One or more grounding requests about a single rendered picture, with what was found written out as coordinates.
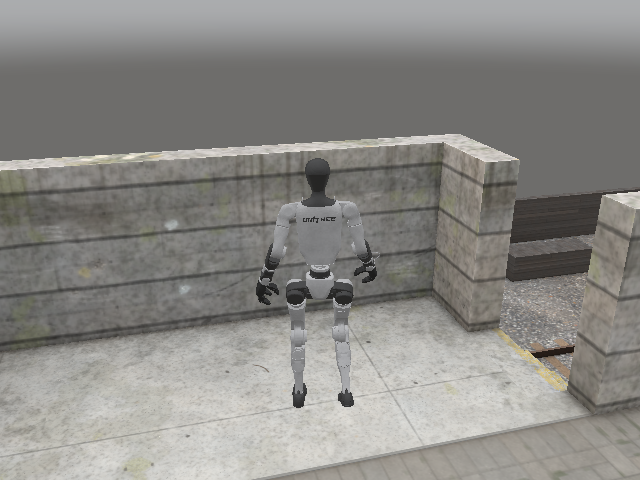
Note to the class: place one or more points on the stairs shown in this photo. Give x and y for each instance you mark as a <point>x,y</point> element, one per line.
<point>552,373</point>

